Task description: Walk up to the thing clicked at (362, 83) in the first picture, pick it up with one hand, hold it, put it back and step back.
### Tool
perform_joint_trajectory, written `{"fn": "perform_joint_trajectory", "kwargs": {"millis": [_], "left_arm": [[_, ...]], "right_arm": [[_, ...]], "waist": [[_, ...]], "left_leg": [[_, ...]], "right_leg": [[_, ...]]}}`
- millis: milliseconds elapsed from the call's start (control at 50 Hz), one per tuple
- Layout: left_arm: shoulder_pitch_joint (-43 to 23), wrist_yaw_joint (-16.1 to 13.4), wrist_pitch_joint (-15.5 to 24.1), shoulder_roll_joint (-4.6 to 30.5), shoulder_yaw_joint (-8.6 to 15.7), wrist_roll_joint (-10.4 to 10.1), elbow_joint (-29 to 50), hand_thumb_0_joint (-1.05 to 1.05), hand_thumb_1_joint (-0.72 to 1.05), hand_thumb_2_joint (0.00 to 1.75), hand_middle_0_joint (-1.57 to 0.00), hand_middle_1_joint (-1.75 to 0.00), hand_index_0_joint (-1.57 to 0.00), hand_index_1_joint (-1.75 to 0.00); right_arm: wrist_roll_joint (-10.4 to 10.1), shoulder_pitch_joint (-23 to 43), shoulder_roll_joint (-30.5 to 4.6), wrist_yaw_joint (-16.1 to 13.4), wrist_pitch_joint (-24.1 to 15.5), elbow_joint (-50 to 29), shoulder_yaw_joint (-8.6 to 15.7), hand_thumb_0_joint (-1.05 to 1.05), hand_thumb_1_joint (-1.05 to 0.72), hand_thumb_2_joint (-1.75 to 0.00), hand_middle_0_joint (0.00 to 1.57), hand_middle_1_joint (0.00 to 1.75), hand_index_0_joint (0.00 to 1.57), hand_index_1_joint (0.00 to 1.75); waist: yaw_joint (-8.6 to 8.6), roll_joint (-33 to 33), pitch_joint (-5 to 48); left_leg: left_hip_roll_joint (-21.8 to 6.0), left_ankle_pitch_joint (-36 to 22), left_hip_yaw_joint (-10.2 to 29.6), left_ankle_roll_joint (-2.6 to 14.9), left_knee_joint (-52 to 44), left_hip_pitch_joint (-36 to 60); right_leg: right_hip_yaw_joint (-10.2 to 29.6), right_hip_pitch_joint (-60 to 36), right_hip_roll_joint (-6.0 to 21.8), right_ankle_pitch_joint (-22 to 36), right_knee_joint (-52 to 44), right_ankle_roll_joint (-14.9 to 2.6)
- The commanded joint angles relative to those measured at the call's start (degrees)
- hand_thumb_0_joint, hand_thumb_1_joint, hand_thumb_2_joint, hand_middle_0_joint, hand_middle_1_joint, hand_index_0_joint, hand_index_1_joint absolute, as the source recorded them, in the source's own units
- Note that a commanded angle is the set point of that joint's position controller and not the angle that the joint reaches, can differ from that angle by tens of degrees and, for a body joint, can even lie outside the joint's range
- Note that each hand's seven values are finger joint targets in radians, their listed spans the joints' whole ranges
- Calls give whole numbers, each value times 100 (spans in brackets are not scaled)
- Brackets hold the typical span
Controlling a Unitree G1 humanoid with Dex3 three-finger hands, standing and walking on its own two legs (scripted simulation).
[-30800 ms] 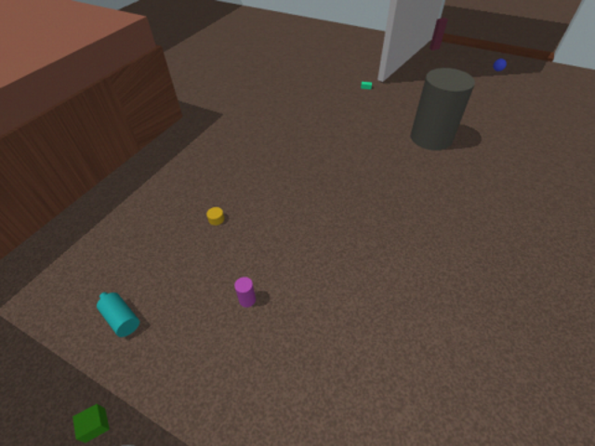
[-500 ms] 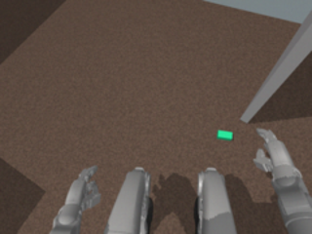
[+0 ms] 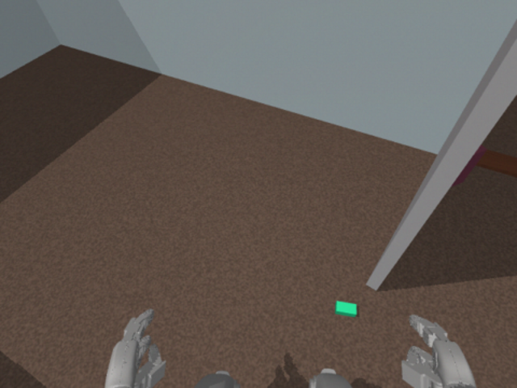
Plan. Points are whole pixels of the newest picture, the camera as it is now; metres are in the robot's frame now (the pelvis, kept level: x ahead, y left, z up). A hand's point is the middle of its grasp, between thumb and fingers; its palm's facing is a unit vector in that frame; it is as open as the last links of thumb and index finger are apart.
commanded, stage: home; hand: right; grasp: from above
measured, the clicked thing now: (345, 309) +0.47 -0.23 -0.68
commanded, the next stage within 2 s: none
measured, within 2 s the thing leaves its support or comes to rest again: neither
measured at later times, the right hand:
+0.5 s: hand (409, 383) +0.16 -0.18 -0.04, palm faces +0.07 +0.98 -0.20, open 7.4 cm
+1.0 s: hand (408, 384) +0.16 -0.17 -0.04, palm faces +0.06 +0.98 -0.20, open 7.4 cm
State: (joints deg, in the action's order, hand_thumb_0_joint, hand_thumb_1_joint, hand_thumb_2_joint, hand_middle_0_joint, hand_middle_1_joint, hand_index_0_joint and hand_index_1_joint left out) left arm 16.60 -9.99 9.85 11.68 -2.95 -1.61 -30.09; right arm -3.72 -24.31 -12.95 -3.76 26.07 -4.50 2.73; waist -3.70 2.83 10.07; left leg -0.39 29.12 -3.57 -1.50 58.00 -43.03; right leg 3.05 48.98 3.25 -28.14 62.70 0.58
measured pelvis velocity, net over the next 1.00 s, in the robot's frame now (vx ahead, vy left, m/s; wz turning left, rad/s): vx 0.00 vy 0.01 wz -0.01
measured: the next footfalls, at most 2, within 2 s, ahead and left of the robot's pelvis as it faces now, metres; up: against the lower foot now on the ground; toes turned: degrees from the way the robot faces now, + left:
none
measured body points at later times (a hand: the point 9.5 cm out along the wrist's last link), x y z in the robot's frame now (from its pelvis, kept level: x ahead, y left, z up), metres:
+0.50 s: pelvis +0.01 +0.01 +0.01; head +0.03 +0.00 +0.46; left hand +0.18 +0.24 -0.04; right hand +0.16 -0.23 -0.02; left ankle -0.01 +0.14 -0.67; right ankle +0.02 -0.12 -0.67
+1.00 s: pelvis +0.00 +0.01 +0.01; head +0.02 +0.00 +0.46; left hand +0.17 +0.25 -0.05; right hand +0.16 -0.23 -0.02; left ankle -0.01 +0.14 -0.67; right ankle +0.02 -0.12 -0.67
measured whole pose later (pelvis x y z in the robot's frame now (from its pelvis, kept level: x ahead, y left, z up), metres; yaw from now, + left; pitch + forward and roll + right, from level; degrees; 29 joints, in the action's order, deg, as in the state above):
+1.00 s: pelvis +0.00 +0.01 +0.01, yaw -1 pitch +10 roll +3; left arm 16.2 -10.1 13.7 12.7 -1.7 -0.2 -31.0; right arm -2.8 -28.3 -12.5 -1.1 26.2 -6.7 1.6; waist -2.0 2.7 8.6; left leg -0.8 28.2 -3.4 -1.3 54.0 -35.5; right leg 2.7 41.0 2.8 -26.7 57.8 0.9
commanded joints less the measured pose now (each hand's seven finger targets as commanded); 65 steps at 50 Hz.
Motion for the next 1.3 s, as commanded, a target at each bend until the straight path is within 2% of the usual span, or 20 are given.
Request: {"fn": "perform_joint_trajectory", "kwargs": {"millis": [0, 120, 200, 320, 420, 440, 500, 540, 560, 600, 620, 700, 760, 900, 1000, 1040, 1080, 1100, 1160, 1280], "left_arm": [[-288, -149, 399, 686, 319, 50, 885, 0, 90, 90, -20, -30, -20, -30], [-310, -154, 544, 750, 369, 105, 895, 0, 90, 90, -20, -30, -20, -30], [-353, -128, 614, 789, 399, 128, 876, 0, 90, 90, -20, -30, -20, -30], [-365, -111, 685, 795, 419, 159, 833, 0, 90, 90, -20, -30, -20, -30], [-417, -107, 681, 788, 399, 165, 796, 0, 90, 90, -20, -30, -20, -30], [-414, -106, 690, 794, 403, 171, 807, 0, 90, 90, -20, -30, -20, -30], [-464, -110, 676, 798, 387, 153, 832, 0, 90, 90, -20, -30, -20, -30], [-447, -109, 682, 791, 389, 149, 823, 0, 90, 90, -20, -30, -20, -30], [-498, -113, 669, 785, 375, 142, 831, 0, 90, 90, -20, -30, -20, -30], [-425, -102, 679, 804, 399, 145, 825, 0, 90, 90, -20, -30, -20, -30], [-460, -108, 678, 795, 392, 141, 818, 0, 90, 90, -20, -30, -20, -30], [-447, -120, 685, 777, 395, 147, 825, 0, 90, 90, -20, -30, -20, -30], [-403, -120, 700, 806, 425, 146, 796, 0, 90, 90, -20, -30, -20, -30], [-466, -116, 705, 815, 407, 133, 809, 0, 90, 90, -20, -30, -20, -30], [-421, -115, 720, 838, 433, 136, 781, 0, 90, 90, -20, -30, -20, -30], [-469, -117, 708, 795, 403, 131, 811, 0, 90, 90, -20, -30, -20, -30], [-448, -120, 715, 789, 401, 128, 821, 0, 90, 90, -20, -30, -20, -30], [-467, -119, 718, 815, 413, 130, 819, 0, 90, 90, -20, -30, -20, -30], [-460, -120, 706, 798, 410, 129, 813, 0, 90, 90, -20, -30, -20, -30], [-373, -121, 692, 826, 451, 136, 785, 0, 90, 90, -20, -30, -20, -30]], "right_arm": [[27, -302, -499, 27, -212, -1387, 262, 0, -90, -90, 20, 30, 20, 30], [54, -420, -476, 168, -183, -1426, 219, 0, -90, -90, 20, 30, 20, 30], [115, -327, -494, 230, -224, -1302, 232, 0, -90, -90, 20, 30, 20, 30], [147, -307, -537, 235, -287, -1440, 259, 0, -90, -90, 20, 30, 20, 30], [149, -313, -535, 209, -302, -1354, 251, 0, -90, -90, 20, 30, 20, 30], [146, -292, -524, 216, -306, -1364, 232, 0, -90, -90, 20, 30, 20, 30], [126, -322, -547, 204, -281, -1290, 265, 0, -90, -90, 20, 30, 20, 30], [109, -293, -551, 213, -285, -1367, 250, 0, -90, -90, 20, 30, 20, 30], [119, -324, -552, 204, -267, -1278, 246, 0, -90, -90, 20, 30, 20, 30], [110, -351, -545, 222, -268, -1351, 256, 0, -90, -90, 20, 30, 20, 30], [122, -313, -551, 210, -264, -1305, 254, 0, -90, -90, 20, 30, 20, 30], [115, -326, -548, 193, -282, -1291, 288, 0, -90, -90, 20, 30, 20, 30], [117, -370, -559, 211, -293, -1322, 284, 0, -90, -90, 20, 30, 20, 30], [89, -301, -549, 234, -289, -1284, 259, 0, -90, -90, 20, 30, 20, 30], [102, -337, -561, 237, -266, -1283, 265, 0, -90, -90, 20, 30, 20, 30], [100, -288, -566, 226, -292, -1363, 250, 0, -90, -90, 20, 30, 20, 30], [81, -239, -584, 234, -288, -1446, 248, 0, -90, -90, 20, 30, 20, 30], [87, -280, -544, 236, -284, -1320, 229, 0, -90, -90, 20, 30, 20, 30], [105, -267, -574, 237, -296, -1385, 239, 0, -90, -90, 20, 30, 20, 30], [104, -412, -579, 219, -300, -1302, 277, 0, -90, -90, 20, 30, 20, 30]], "waist": [[58, 104, 668], [20, -121, 309], [72, -47, 218], [83, 137, 491], [127, 63, 461], [94, 58, 416], [124, -118, 329], [146, 0, 397], [165, -121, 239], [156, 43, 428], [153, 58, 299], [132, -118, 362], [149, 19, 489], [147, -11, 232], [125, 4, 325], [173, 32, 286], [141, -10, 359], [116, -127, 271], [150, 66, 310], [141, -72, 436]], "left_leg": [[234, -1528, -135, 178, -1054, 643], [206, -1329, -142, 126, -1319, 710], [189, -1246, -136, 132, -1285, 676], [167, -1439, -97, 126, -1225, 814], [174, -1482, -105, 118, -1242, 839], [177, -1434, -113, 119, -1230, 815], [166, -1355, -90, 94, -1332, 809], [155, -1345, -82, 99, -1330, 851], [155, -1226, -88, 92, -1384, 809], [169, -1232, -96, 123, -1294, 829], [170, -1206, -104, 119, -1299, 796], [163, -1305, -77, 91, -1337, 825], [174, -1317, -84, 121, -1250, 842], [175, -969, -92, 122, -1340, 730], [188, -1010, -97, 125, -1285, 726], [180, -1019, -90, 131, -1308, 717], [178, -1134, -94, 109, -1304, 758], [176, -1022, -89, 109, -1324, 732], [176, -1051, -77, 125, -1296, 709], [173, -1316, -70, 113, -1244, 798]], "right_leg": [[29, -1489, -215, 1574, -1258, -101], [-80, -1577, -265, 1370, -1387, -134], [-70, -1618, -270, 1289, -1440, -116], [-97, -1782, -288, 1465, -1395, -90], [-79, -1758, -277, 1531, -1387, -93], [-58, -1743, -267, 1472, -1401, -93], [-103, -1646, -284, 1358, -1392, -122], [-87, -1665, -293, 1329, -1407, -120], [-121, -1577, -297, 1210, -1422, -129], [-47, -1688, -275, 1241, -1468, -109], [-66, -1645, -270, 1217, -1479, -103], [-127, -1600, -284, 1302, -1366, -126], [-79, -1694, -262, 1347, -1411, -105], [-77, -1582, -255, 968, -1502, -112], [-53, -1624, -245, 1022, -1497, -106], [-100, -1595, -255, 1051, -1479, -97], [-75, -1620, -254, 1158, -1441, -113], [-82, -1567, -252, 1030, -1450, -121], [-97, -1609, -252, 1079, -1465, -99], [-96, -1650, -247, 1371, -1369, -110]]}}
